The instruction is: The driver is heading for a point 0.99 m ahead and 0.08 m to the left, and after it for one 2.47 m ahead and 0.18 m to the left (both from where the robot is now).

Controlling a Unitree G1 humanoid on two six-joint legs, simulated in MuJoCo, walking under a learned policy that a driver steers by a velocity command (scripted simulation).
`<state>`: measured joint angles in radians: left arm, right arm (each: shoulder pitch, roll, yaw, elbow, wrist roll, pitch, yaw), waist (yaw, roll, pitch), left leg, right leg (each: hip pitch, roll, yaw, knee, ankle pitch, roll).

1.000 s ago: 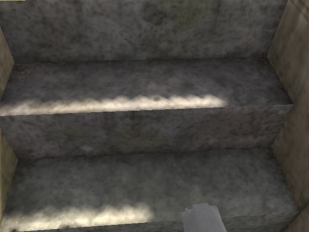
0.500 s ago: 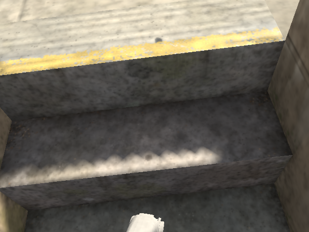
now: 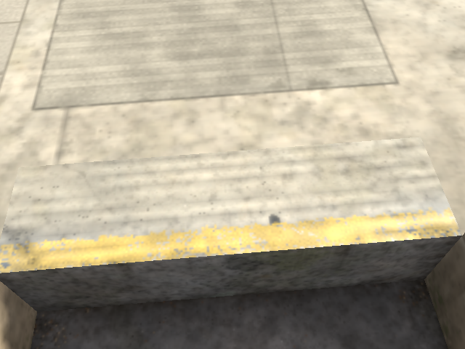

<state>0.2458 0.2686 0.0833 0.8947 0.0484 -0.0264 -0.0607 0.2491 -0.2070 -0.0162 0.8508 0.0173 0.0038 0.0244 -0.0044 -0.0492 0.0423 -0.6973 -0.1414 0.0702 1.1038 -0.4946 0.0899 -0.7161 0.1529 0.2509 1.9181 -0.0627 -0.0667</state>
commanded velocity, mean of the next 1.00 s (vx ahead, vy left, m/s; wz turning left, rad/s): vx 0.50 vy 0.00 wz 0.00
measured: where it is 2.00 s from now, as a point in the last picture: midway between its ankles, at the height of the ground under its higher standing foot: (227, 141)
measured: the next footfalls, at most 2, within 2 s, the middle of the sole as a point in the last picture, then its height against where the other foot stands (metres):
right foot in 0.32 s outside the picture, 0.21 m higher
left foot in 0.78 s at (170, 161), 0.21 m higher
